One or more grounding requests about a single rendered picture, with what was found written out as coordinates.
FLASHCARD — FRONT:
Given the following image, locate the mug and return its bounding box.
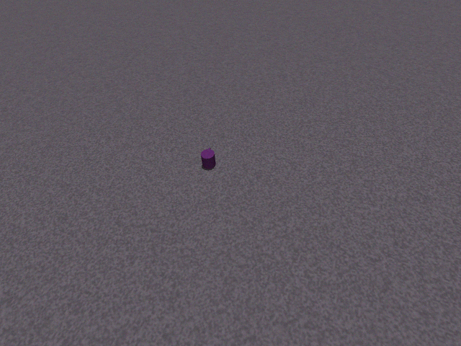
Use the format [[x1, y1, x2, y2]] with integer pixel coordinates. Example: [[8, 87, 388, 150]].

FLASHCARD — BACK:
[[201, 148, 215, 169]]

